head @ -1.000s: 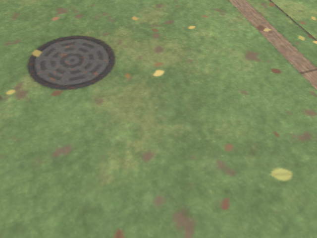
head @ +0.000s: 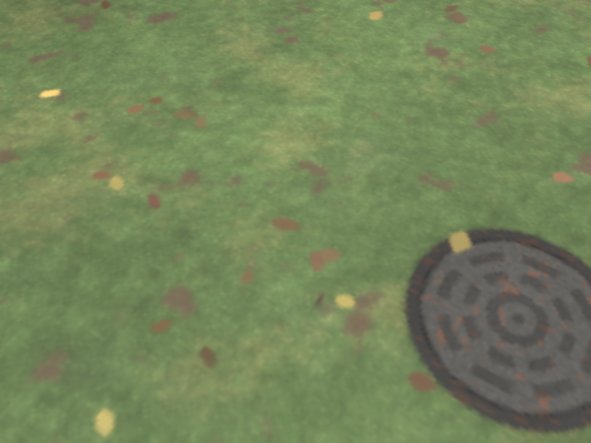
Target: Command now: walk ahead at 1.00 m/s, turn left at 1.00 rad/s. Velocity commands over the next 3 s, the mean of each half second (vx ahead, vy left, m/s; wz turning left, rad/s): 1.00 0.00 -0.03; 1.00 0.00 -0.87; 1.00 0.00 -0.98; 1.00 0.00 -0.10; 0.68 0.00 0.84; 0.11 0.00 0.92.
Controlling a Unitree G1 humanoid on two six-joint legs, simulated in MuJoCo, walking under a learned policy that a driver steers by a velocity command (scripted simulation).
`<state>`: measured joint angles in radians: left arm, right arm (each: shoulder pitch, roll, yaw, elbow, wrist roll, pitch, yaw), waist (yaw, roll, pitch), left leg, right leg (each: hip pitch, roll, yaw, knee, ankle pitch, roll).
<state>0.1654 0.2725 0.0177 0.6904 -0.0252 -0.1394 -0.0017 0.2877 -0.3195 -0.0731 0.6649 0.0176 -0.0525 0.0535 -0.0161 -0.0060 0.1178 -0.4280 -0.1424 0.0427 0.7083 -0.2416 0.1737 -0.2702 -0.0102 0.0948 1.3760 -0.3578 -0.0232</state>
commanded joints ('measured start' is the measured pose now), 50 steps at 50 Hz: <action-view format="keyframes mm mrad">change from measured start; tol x32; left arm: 1 16 156 40 -102 23 -16 5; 14 -320 90 19 -187 -19 2 -58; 19 416 241 89 -26 -26 61 -35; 50 52 40 24 -134 -27 130 -21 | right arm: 1 2 -140 -39 -83 -16 -51 -11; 20 149 15 34 44 -36 -46 -53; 37 -427 -66 17 -203 2 -114 -54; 41 182 -204 -47 -117 21 -97 -86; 50 -35 -10 -3 12 -9 -72 -49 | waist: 1 60 -60 -118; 18 189 153 -281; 20 115 -443 -477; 23 111 71 -196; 32 73 -20 16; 40 -122 -124 -307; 42 -58 548 -667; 45 -116 39 -227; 50 7 79 -56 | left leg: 1 319 261 -671 -462 -116 184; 12 320 258 -213 -568 166 45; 18 545 314 -56 57 1367 -57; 19 263 250 -39 468 1018 -87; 20 -238 17 -130 896 -173 -206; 35 148 91 -130 -182 438 -231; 40 520 166 -170 -191 202 -154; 42 1086 614 -981 -319 -437 85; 50 349 411 -271 -505 60 -23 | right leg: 1 -360 -58 89 -111 39 13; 9 -161 -65 -120 -742 672 53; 14 -374 -18 -135 -887 525 -42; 18 94 87 -205 -758 356 -122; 21 819 -255 862 -1107 -418 -374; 32 -140 37 280 -1202 289 -226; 40 76 12 324 -653 680 -77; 42 -436 131 144 27 -188 -25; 50 -536 -175 16 -51 29 -30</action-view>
